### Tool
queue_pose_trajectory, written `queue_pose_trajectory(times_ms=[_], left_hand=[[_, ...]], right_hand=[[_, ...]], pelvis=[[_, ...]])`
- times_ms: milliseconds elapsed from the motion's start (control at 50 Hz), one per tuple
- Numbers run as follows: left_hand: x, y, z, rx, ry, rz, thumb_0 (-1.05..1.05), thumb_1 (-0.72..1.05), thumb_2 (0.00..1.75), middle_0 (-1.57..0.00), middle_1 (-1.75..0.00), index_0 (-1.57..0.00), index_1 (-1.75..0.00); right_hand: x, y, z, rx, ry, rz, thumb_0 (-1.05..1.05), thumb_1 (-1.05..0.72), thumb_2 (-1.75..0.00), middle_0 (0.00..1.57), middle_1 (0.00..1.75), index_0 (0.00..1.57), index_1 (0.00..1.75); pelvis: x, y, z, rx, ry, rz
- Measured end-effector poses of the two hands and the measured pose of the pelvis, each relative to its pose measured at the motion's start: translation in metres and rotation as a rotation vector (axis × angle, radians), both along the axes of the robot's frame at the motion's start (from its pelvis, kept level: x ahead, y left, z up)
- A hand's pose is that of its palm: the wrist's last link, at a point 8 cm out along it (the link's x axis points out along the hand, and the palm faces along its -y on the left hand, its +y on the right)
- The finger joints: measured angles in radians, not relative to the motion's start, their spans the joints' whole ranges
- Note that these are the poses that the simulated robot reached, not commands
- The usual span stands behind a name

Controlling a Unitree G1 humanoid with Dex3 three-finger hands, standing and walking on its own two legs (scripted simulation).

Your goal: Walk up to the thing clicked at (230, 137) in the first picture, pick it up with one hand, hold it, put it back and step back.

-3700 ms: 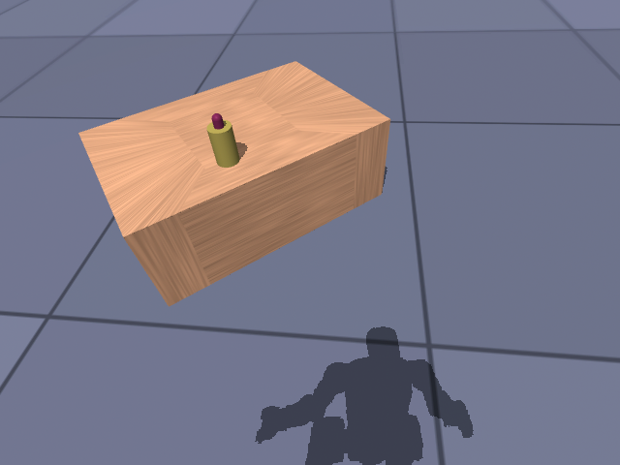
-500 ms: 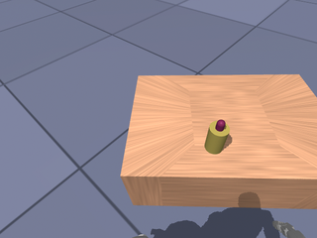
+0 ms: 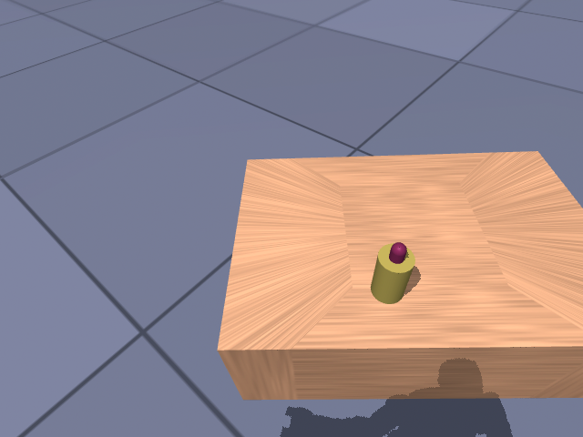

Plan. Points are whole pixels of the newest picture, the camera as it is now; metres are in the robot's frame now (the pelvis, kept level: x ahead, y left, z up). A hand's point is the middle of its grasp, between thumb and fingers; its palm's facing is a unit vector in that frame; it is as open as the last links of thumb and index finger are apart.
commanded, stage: walk up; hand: right
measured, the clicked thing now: (393, 269) +0.55 -0.21 -0.26
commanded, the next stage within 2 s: stand in 0.78 s
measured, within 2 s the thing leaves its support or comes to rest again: neither
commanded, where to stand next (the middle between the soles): +0.06 +0.00 m, yaw +0 degrees
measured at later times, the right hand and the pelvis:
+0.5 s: hand out of the picture +0.10 -0.24 -0.15, palm faces -0.02 +0.95 -0.33, open 7.4 cm; pelvis +0.01 +0.01 +0.00, yaw +0 degrees
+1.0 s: hand out of the picture +0.11 -0.25 -0.15, palm faces -0.02 +0.94 -0.33, open 7.4 cm; pelvis +0.02 +0.00 +0.00, yaw +1 degrees
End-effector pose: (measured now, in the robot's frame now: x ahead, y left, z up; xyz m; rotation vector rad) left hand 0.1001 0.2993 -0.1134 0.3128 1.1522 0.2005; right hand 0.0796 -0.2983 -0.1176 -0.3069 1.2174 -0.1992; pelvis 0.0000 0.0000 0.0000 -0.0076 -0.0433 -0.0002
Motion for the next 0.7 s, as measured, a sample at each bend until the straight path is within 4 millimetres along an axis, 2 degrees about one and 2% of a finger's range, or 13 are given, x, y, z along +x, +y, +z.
queue_pose_trajectory(times_ms=[140,480,700], left_hand=[[0.000,-0.001,-0.003,-0.018,0.017,-0.002,0.01,0.91,0.89,-0.21,-0.30,-0.21,-0.30],[-0.035,0.010,-0.006,-0.007,0.121,0.046,0.01,0.91,0.89,-0.21,-0.30,-0.21,-0.30],[-0.029,0.009,-0.004,-0.002,0.110,0.049,0.01,0.91,0.89,-0.21,-0.30,-0.21,-0.30]], right_hand=[[0.007,0.002,0.007,-0.010,-0.017,-0.003,0.01,-0.90,-0.89,0.21,0.30,0.20,0.30],[0.014,0.014,0.002,0.009,0.009,0.004,0.01,-0.90,-0.89,0.21,0.30,0.20,0.30],[0.024,0.016,0.002,0.019,-0.006,0.009,0.01,-0.90,-0.89,0.21,0.30,0.20,0.30]], pelvis=[[0.003,0.004,0.003,0.000,0.006,-0.003],[0.011,0.009,0.004,0.001,0.017,0.003],[0.014,0.008,0.005,0.003,0.018,0.009]])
